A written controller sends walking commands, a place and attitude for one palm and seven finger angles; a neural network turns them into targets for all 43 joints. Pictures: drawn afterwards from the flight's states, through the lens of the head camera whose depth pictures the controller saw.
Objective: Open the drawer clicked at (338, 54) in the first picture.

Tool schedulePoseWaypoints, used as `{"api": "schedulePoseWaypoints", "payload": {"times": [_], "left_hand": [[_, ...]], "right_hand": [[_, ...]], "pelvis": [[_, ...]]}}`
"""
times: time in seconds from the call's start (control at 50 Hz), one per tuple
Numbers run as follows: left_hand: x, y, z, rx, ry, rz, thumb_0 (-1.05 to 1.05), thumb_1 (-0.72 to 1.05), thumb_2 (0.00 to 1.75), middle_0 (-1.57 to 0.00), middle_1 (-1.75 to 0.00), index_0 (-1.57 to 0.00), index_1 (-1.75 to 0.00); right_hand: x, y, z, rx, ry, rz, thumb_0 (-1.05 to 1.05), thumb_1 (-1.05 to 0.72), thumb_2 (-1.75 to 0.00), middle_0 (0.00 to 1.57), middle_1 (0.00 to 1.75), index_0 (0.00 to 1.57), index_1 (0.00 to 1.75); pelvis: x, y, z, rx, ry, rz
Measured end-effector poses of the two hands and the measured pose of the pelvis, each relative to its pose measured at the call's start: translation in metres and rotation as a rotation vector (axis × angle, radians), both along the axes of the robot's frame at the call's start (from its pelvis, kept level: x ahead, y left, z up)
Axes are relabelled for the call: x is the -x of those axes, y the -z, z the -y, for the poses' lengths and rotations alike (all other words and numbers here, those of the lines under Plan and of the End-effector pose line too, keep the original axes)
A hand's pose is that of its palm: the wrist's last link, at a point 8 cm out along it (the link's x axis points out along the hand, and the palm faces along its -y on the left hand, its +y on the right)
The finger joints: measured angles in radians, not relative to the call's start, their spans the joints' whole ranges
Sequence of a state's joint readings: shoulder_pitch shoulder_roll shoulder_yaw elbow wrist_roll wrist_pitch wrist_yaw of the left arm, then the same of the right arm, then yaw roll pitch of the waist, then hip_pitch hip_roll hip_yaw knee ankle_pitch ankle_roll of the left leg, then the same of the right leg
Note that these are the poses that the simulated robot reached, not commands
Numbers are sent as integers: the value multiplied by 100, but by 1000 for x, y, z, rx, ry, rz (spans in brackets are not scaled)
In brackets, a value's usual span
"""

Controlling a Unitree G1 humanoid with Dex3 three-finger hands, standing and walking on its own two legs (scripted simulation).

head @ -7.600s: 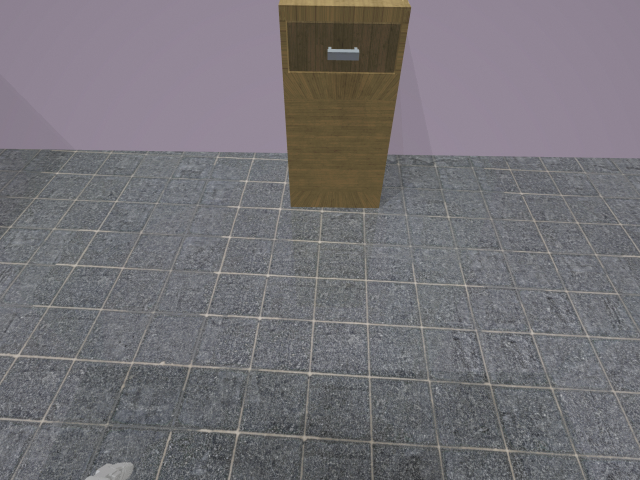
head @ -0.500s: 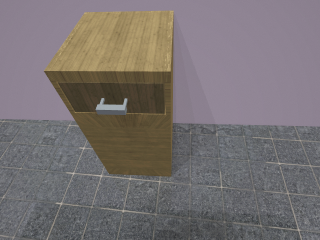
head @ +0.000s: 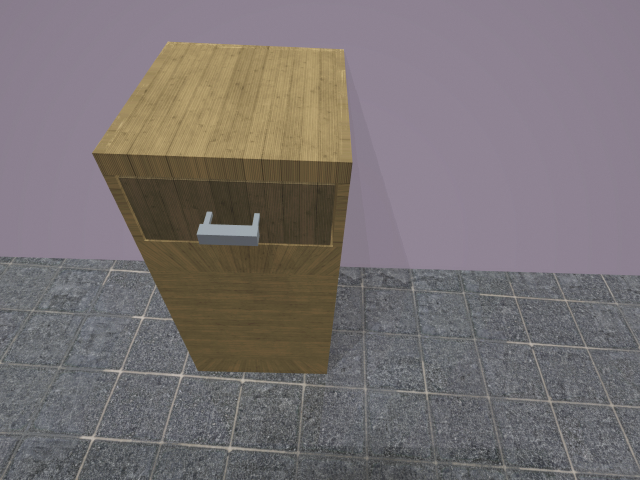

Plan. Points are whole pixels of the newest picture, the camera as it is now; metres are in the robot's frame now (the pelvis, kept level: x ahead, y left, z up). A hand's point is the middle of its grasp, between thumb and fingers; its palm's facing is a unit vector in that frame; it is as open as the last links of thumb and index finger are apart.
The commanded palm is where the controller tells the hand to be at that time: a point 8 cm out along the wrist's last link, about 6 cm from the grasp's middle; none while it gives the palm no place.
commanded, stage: look again from close up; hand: left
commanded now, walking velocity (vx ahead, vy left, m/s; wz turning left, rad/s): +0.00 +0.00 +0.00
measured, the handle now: (230, 226) +0.53 +0.20 -0.04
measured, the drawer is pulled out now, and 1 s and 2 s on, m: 0.00 0.00 0.00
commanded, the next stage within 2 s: shuffle to correct the standing spot in 0.64 s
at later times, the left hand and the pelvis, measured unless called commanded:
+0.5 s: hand out of the picture +0.01 +0.17 -0.18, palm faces +0.03 -0.98 -0.22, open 7.4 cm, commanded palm none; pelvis -0.02 -0.02 -0.01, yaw +1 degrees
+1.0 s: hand out of the picture -0.09 +0.15 -0.18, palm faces +0.06 -0.98 -0.18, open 7.4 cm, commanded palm none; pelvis -0.03 -0.01 +0.00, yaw +1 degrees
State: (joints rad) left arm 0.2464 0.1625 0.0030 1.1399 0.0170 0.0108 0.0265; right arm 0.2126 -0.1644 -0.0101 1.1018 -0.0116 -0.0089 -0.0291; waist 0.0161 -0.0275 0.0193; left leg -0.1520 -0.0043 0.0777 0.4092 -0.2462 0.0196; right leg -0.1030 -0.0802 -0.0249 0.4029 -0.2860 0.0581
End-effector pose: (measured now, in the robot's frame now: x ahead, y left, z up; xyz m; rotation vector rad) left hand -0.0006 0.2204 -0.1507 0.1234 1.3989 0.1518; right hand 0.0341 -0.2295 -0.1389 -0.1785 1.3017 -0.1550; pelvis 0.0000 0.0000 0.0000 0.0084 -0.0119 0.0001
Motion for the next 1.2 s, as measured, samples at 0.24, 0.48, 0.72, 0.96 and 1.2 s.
{"api": "schedulePoseWaypoints", "payload": {"times": [0.24, 0.48, 0.72, 0.96, 1.2], "left_hand": [[-10, -6, -11, -61, 45, 48, 0, 91, 90, -20, -30, -20, -30], [-3, -4, 4, -52, 32, 136, 0, 91, 90, -19, -30, -20, -30], [53, 0, 18, -5, 8, 47, 1, 91, 90, -20, -30, -20, -30], [94, -2, 16, 5, -33, -77, 0, 91, 90, -20, -30, -20, -30], [79, -2, 40, 8, -108, -103, 0, 91, 90, -19, -30, -20, -30]], "right_hand": [[51, 9, 9, -7, 17, -85, 0, -91, -90, 20, 30, 20, 30], [28, 11, 21, -11, 0, 41, 0, -91, -90, 20, 30, 20, 30], [45, 4, 18, -15, -11, 28, 0, -92, -90, 20, 30, 20, 30], [94, 8, 7, -36, 37, -123, 0, -91, -90, 20, 30, 20, 30], [65, 19, 17, -53, 29, -171, 0, -91, -90, 20, 30, 20, 30]], "pelvis": [[5, 6, 7, 2, -18, -17], [22, 10, 18, 10, -13, 31], [43, 5, 17, 17, -12, 31], [38, 4, 13, 18, -15, 5], [-3, 10, 26, 25, -35, -19]]}}
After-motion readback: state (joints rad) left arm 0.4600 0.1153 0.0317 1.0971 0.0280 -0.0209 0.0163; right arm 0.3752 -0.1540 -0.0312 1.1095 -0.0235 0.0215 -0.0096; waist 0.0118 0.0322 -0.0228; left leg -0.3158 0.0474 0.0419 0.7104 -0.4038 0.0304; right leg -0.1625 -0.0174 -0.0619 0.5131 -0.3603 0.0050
